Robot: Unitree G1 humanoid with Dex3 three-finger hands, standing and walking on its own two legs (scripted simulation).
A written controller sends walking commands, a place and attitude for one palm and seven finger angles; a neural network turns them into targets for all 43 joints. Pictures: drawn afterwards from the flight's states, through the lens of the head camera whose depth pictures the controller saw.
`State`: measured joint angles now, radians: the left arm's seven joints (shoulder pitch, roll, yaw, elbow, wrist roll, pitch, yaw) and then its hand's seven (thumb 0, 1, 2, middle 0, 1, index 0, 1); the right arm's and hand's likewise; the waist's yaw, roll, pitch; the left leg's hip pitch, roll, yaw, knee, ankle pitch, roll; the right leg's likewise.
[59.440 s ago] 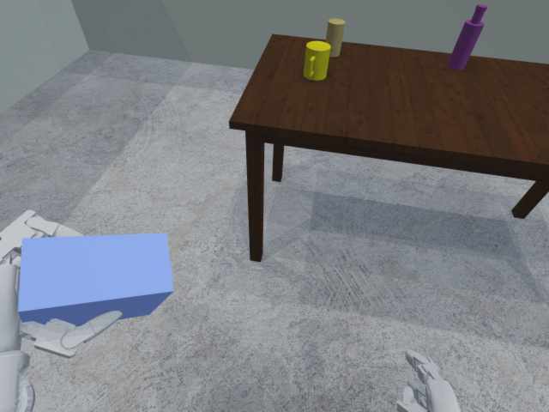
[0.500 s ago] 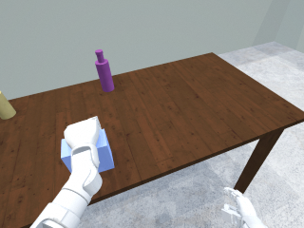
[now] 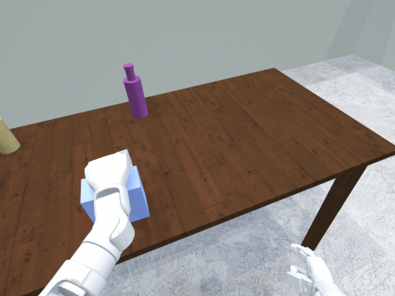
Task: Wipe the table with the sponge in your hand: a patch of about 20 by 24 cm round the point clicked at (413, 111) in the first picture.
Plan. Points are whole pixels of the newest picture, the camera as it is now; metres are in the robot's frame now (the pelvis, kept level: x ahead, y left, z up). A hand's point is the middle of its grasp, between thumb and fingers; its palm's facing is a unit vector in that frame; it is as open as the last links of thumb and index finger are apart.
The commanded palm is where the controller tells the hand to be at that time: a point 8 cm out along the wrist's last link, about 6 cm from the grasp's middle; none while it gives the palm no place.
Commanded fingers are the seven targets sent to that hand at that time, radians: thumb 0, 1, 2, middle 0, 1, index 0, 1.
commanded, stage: slide back across to the middle lane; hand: left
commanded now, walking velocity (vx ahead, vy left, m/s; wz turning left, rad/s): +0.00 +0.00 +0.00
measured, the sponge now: (120, 204) +0.32 +0.23 +0.00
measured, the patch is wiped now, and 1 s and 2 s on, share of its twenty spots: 1.00 1.00 1.00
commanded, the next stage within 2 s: wipe forward along the middle lane in 0.78 s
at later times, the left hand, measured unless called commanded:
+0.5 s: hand (110, 189) +0.31 +0.23 +0.07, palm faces +0.07 -0.12 -0.99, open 10.5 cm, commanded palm +0.26 +0.24 +0.12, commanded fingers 0.00 0.10 1.30 -1.20 -1.60 -1.20 -1.60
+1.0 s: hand (92, 195) +0.29 +0.26 +0.07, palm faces +0.01 -0.11 -0.99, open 10.5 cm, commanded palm +0.27 +0.27 +0.12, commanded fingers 0.00 0.10 1.30 -1.20 -1.60 -1.20 -1.60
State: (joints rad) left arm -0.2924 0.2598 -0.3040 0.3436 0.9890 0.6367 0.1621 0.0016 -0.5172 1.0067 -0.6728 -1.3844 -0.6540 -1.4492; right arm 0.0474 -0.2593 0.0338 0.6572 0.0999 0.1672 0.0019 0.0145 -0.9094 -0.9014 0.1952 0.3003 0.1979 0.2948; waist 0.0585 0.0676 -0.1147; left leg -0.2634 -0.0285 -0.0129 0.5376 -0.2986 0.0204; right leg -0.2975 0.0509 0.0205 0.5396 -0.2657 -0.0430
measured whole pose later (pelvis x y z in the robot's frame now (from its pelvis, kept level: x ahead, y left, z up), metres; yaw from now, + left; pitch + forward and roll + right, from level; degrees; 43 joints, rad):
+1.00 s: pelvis +0.01 -0.01 +0.01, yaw -1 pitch -1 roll +0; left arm -0.11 0.39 -0.14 0.17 0.93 0.50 0.06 0.00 -0.55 1.01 -0.72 -1.34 -0.70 -1.41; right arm 0.04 -0.28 0.04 0.68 0.08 0.11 -0.04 0.01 -0.91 -0.90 0.20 0.30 0.20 0.29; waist 0.07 0.08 -0.06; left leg -0.18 -0.01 0.00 0.47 -0.28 0.01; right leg -0.21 0.07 0.03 0.47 -0.24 -0.05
